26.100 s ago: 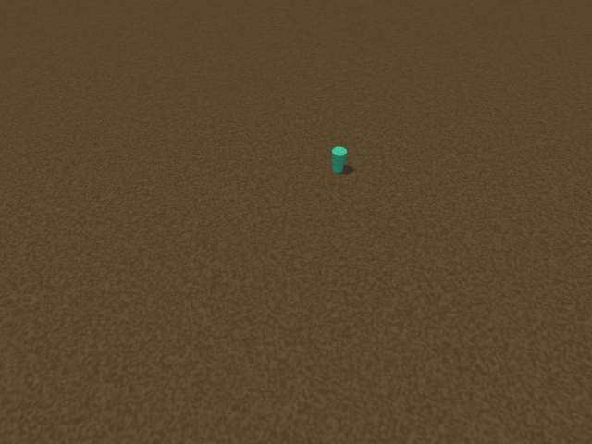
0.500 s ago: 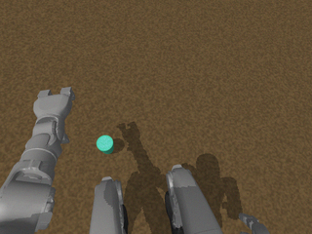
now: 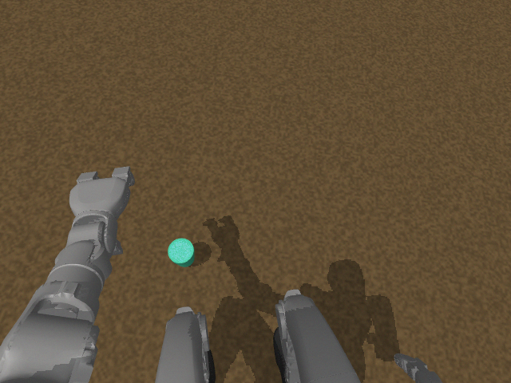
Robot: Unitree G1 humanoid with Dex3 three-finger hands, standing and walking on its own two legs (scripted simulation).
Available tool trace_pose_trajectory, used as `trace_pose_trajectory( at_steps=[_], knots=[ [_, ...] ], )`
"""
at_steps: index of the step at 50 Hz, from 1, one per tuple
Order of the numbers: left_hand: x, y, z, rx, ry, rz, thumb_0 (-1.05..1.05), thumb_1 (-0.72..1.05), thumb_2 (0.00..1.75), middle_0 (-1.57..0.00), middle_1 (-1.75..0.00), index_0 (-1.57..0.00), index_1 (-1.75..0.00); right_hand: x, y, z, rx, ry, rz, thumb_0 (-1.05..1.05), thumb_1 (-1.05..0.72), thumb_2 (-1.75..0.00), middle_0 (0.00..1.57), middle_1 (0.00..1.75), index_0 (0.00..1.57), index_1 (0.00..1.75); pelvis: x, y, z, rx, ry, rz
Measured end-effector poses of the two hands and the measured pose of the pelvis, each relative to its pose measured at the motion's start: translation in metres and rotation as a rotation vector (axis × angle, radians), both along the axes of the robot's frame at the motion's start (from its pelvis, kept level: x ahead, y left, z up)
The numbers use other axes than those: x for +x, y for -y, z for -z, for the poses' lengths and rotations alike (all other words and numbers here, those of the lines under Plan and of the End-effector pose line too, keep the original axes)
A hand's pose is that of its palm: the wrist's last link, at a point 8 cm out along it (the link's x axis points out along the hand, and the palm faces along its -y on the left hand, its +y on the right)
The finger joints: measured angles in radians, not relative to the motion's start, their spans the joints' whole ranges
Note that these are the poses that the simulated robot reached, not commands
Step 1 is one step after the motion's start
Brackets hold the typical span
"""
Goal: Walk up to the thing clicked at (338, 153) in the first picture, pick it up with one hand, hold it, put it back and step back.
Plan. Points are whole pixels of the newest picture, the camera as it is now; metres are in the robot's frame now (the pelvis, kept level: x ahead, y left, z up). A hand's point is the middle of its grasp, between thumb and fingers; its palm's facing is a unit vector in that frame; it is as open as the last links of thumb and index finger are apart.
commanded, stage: go down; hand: left
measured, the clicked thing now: (183, 255) +0.44 +0.15 -0.55
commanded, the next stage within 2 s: none
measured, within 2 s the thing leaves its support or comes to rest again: neither
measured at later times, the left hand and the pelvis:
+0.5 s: hand (107, 215) +0.41 +0.22 -0.09, palm faces -0.43 -0.01 -0.90, open 13.6 cm; pelvis +0.01 +0.00 +0.02, yaw +0 degrees
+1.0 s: hand (109, 211) +0.41 +0.21 -0.07, palm faces -0.43 -0.02 -0.90, open 13.7 cm; pelvis +0.01 +0.00 +0.04, yaw +0 degrees
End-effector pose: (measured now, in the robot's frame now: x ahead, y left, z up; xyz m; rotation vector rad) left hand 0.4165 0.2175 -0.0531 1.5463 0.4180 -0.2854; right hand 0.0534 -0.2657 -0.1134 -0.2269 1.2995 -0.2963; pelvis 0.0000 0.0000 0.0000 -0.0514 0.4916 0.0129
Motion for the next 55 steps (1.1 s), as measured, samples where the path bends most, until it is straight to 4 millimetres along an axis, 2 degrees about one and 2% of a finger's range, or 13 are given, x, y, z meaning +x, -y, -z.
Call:
trace_pose_trajectory(
  at_steps=[10,40,55],
  knots=[
    [-0.003,-0.001,-0.011,-0.007,-0.010,-0.008,0.00,-0.40,0.86,-0.29,-0.74,-0.24,-0.78,0.005,0.001,-0.014,0.003,0.001,-0.008,0.01,-0.92,-0.90,0.21,0.30,0.20,0.30,0.006,0.002,-0.014,0.001,0.013,-0.005],
    [-0.001,0.008,-0.033,0.000,0.009,0.013,0.00,-0.43,0.90,-0.33,-0.66,-0.25,-0.74,-0.008,0.004,-0.031,-0.002,-0.011,0.007,0.01,-0.92,-0.90,0.21,0.30,0.20,0.30,0.006,0.003,-0.029,0.006,0.041,-0.003],
    [-0.002,0.012,-0.043,-0.008,0.003,0.012,0.00,-0.45,0.91,-0.33,-0.66,-0.24,-0.75,-0.007,0.000,-0.040,0.002,-0.003,0.009,0.01,-0.92,-0.90,0.21,0.30,0.20,0.30,0.008,0.001,-0.039,0.006,0.055,-0.005]
  ],
)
